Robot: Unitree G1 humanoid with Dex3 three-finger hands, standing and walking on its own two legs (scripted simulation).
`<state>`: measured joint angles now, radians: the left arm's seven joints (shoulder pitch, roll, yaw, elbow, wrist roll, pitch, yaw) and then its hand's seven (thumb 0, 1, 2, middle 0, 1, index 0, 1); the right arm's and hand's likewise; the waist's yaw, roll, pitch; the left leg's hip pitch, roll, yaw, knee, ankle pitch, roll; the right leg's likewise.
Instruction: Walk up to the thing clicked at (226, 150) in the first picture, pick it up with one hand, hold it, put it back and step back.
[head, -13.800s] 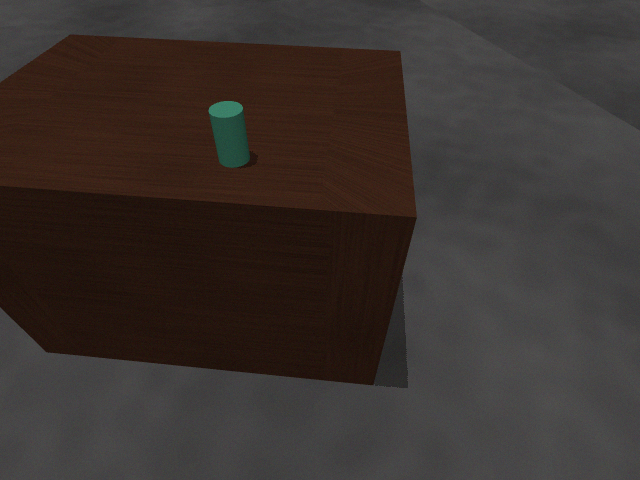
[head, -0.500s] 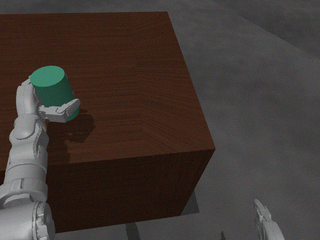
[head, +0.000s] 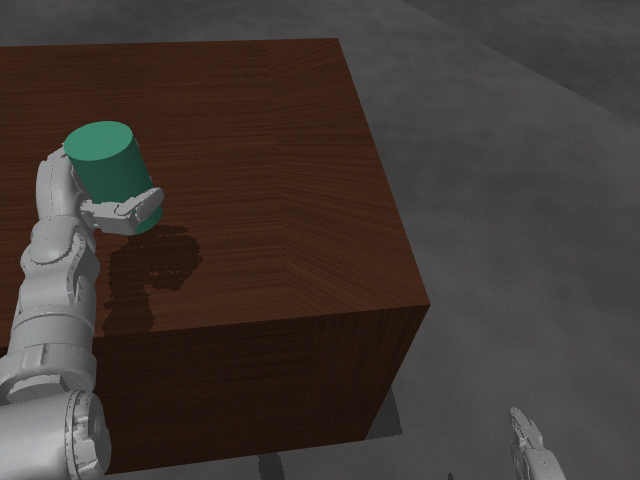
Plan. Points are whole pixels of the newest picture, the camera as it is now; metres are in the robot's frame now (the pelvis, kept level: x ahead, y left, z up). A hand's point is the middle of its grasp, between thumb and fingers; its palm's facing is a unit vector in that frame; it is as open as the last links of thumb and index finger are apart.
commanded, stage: lift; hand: left
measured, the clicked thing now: (118, 181) +0.46 +0.22 +0.15
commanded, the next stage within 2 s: hold in 1.48 s
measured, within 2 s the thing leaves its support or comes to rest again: neither
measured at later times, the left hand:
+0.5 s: hand (114, 166) +0.45 +0.20 +0.19, palm faces +0.19 -0.98 +0.00, open 9.5 cm
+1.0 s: hand (82, 153) +0.37 +0.18 +0.26, palm faces +0.18 -0.98 +0.00, open 9.5 cm
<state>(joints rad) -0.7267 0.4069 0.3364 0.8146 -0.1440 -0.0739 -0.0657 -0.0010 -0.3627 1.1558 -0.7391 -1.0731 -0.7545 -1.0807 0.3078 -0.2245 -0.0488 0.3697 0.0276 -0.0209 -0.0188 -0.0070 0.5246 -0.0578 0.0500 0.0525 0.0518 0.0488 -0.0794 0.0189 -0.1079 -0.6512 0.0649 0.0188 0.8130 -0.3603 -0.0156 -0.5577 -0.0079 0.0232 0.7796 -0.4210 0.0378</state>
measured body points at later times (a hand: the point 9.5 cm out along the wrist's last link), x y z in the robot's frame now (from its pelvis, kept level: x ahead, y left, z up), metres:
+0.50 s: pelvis +0.01 +0.00 +0.01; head +0.03 +0.00 +0.46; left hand +0.43 +0.26 +0.19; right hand +0.16 -0.26 -0.05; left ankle +0.02 +0.13 -0.70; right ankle -0.02 -0.15 -0.70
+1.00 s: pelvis +0.00 -0.01 +0.02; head -0.02 -0.03 +0.47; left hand +0.36 +0.24 +0.26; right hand +0.17 -0.26 -0.04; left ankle +0.02 +0.13 -0.70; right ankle -0.02 -0.15 -0.70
